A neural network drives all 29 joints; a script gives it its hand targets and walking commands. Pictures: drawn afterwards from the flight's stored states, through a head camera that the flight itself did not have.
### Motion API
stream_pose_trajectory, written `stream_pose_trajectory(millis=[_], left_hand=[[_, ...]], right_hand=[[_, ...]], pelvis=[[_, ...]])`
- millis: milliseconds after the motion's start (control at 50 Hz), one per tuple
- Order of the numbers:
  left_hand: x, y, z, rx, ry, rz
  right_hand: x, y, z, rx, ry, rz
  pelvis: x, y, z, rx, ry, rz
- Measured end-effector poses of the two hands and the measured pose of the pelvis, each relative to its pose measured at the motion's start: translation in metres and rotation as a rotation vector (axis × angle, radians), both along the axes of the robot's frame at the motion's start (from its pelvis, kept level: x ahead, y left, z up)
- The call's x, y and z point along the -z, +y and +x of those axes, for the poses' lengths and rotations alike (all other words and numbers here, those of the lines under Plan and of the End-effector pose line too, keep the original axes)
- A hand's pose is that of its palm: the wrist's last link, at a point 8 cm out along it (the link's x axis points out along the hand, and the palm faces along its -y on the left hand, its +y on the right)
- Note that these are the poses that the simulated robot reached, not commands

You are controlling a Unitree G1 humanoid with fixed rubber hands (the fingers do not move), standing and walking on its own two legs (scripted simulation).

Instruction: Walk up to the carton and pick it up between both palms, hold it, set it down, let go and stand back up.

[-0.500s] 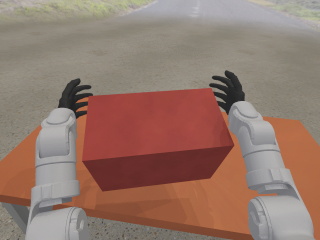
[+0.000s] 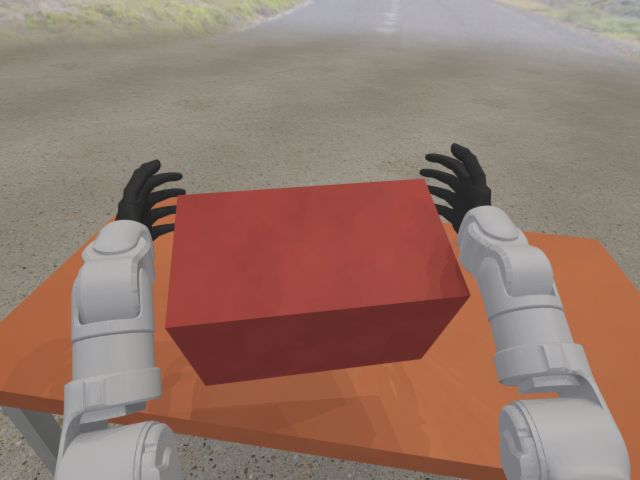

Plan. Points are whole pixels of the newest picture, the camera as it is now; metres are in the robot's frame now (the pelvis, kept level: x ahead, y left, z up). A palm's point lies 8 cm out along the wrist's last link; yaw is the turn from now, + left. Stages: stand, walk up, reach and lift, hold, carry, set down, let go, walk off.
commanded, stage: hold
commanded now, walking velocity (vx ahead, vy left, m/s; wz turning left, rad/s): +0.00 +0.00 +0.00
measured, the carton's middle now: (311, 285) +0.35 -0.02 +0.14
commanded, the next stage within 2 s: set down in 0.54 s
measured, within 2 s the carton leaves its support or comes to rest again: neither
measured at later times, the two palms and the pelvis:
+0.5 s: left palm (138, 225) +0.36 +0.18 +0.23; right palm (469, 209) +0.35 -0.20 +0.25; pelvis +0.00 +0.00 +0.00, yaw +0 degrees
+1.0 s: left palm (137, 235) +0.36 +0.18 +0.21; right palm (452, 190) +0.39 -0.19 +0.25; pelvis +0.02 -0.01 +0.00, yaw +0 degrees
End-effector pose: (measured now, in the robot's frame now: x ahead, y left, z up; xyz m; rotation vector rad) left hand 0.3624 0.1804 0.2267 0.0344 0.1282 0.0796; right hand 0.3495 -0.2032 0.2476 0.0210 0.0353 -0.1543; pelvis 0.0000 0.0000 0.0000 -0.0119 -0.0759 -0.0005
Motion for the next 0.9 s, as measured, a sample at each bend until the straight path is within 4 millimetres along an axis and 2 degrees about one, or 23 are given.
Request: stream_pose_trajectory(millis=[540, 740, 900], left_hand=[[-0.001, -0.001, 0.002, 0.003, 0.001, 0.005], [-0.011, 0.002, 0.003, -0.026, -0.024, -0.01], [-0.006, 0.004, 0.004, -0.037, -0.063, 0.002]], right_hand=[[0.0, -0.001, 0.003, 0.003, 0.003, -0.007], [-0.016, 0.001, 0.017, -0.034, -0.032, 0.014], [-0.024, 0.006, 0.028, -0.072, -0.13, -0.018]], pelvis=[[0.0, -0.002, -0.001, -0.007, 0.006, 0.001], [0.001, -0.001, 0.003, 0.012, 0.012, 0.004], [0.0, -0.004, 0.011, 0.008, 0.008, 0.003]])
